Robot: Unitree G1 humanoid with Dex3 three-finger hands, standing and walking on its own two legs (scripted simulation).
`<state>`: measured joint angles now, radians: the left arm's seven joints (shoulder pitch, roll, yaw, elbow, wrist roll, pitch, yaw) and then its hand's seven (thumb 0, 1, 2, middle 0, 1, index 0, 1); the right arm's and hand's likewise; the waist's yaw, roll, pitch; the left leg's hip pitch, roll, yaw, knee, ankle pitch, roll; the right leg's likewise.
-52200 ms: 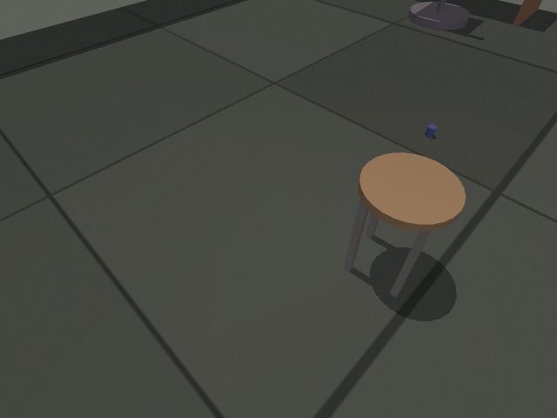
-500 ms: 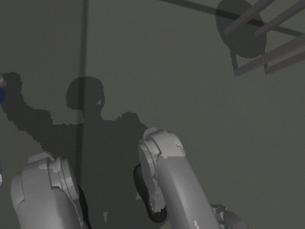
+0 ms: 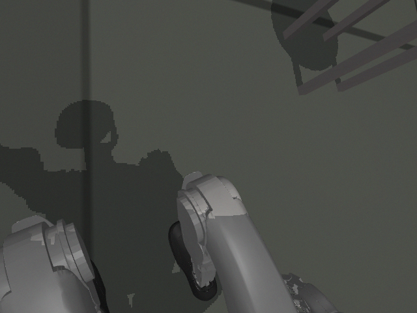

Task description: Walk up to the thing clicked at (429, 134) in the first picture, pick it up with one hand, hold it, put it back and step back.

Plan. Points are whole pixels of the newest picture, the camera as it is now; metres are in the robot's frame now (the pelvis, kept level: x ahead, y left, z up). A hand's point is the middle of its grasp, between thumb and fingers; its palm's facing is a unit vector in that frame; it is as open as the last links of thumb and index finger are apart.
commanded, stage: rest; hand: left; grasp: from above
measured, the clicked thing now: out of the picture +0.48 +0.33 -0.24
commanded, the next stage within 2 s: open in 1.30 s
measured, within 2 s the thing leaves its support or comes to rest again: rests again in 1.76 s
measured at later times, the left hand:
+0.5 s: hand out of the picture +0.46 +0.32 -0.23, palm faces -0.43 -0.14 -0.89, open 7.0 cm
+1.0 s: hand out of the picture +0.46 +0.32 -0.24, palm faces -0.42 -0.14 -0.90, open 7.0 cm
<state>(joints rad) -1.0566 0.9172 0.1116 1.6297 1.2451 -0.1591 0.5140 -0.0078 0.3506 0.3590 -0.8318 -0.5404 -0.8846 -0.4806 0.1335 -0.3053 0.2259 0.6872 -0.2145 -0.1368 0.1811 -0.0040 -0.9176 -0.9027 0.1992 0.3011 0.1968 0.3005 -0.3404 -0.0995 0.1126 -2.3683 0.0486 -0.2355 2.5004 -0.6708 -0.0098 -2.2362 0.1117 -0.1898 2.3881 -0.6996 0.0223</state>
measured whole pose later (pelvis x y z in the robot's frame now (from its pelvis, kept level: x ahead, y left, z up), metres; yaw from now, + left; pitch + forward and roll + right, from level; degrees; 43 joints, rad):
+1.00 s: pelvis +0.00 +0.00 +0.00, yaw -2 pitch +27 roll -14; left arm -1.09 1.02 0.09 1.72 1.23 -0.16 0.59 -0.02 0.37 0.24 -0.93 -0.42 -0.97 -0.36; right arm 0.11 -0.33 0.32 0.65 -0.24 -0.22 0.22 0.00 -0.92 -0.91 0.20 0.30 0.20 0.30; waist -0.39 -0.16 0.18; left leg -2.35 0.05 -0.28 2.53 -0.69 -0.01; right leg -2.21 0.13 -0.22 2.38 -0.69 0.04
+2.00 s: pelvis -0.01 +0.01 +0.00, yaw -3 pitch +26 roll -15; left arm -1.09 1.05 0.06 1.71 1.21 -0.17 0.58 0.00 -0.12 0.63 -0.40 -0.74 -0.42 -0.71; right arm 0.10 -0.34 0.35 0.62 -0.24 -0.22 0.22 0.00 -0.91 -0.90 0.20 0.30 0.20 0.30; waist -0.39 -0.17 0.20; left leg -2.34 0.06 -0.29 2.52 -0.68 0.00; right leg -2.19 0.14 -0.23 2.35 -0.68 0.04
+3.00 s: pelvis -0.01 +0.00 +0.05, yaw +4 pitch +32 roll -9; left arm -1.02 0.71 -0.09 1.29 1.11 -0.02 0.17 0.00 -0.50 1.00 -0.10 -0.98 -0.09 -0.98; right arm 0.16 -0.29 0.13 0.63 -0.10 -0.02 0.16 0.00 -0.91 -0.90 0.20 0.30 0.20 0.30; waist -0.23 0.01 -0.06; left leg -2.25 0.04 -0.15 2.29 -0.62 0.00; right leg -2.13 0.08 -0.13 2.22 -0.68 0.02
